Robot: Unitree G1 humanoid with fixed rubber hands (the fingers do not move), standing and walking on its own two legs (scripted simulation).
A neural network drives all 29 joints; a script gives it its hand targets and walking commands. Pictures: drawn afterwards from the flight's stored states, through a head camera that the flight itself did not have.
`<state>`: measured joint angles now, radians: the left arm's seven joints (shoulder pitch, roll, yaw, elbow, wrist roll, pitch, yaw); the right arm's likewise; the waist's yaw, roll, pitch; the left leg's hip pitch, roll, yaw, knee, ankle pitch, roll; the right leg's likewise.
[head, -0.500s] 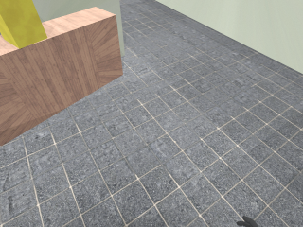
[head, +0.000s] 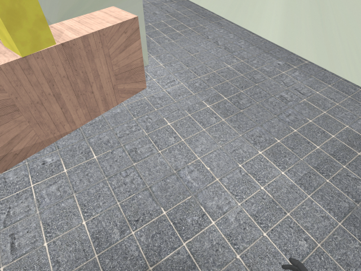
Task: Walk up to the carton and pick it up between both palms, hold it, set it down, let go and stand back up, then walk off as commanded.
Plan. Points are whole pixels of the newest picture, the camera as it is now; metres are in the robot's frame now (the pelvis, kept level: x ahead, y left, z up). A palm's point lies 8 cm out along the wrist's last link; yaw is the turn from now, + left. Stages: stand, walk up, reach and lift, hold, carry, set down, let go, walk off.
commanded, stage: stand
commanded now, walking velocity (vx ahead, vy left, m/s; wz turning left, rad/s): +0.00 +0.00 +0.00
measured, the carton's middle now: (16, 17) +1.27 +0.87 +0.02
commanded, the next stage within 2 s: walk up in 0.24 s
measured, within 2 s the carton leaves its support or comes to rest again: neither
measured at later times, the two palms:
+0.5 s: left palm out of the picture +0.07 +0.30 -0.11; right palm out of the picture +0.11 -0.28 -0.10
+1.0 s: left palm out of the picture +0.16 +0.45 -0.10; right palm (253, 218) +0.26 -0.18 -0.08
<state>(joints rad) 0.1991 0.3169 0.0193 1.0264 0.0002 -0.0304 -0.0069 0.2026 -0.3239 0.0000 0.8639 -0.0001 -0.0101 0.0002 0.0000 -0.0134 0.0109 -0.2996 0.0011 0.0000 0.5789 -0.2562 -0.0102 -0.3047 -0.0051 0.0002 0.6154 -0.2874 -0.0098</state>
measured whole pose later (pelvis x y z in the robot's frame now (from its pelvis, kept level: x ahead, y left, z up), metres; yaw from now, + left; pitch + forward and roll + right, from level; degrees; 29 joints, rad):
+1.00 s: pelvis +0.11 +0.11 +0.00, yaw +11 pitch +2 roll +0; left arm 0.20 0.46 0.08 0.81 0.00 -0.08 -0.03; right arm 0.21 -0.40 0.00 0.86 -0.01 -0.01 0.07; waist 0.00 -0.08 0.03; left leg -0.27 -0.04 0.00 0.59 -0.37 0.05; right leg -0.47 -0.03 -0.08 0.94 -0.47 -0.01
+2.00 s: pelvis +0.46 +0.28 -0.02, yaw +23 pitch -2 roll -1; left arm 0.19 0.41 0.06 0.81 0.00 -0.12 -0.01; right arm 0.27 -0.42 0.00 0.86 -0.01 -0.04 0.04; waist 0.00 0.06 0.06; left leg -0.42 0.01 0.00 1.15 -0.41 0.01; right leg -0.29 -0.07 -0.15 0.76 -0.43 -0.02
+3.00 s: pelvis +0.65 +0.42 -0.02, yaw +31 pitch -2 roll +0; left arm 0.19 0.41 0.07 0.81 0.00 -0.06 -0.03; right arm 0.30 -0.42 0.00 0.86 -0.01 -0.07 0.02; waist 0.00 0.00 0.08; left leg -0.41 0.00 -0.01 0.79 -0.34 0.02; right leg -0.35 -0.07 -0.14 1.02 -0.52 -0.03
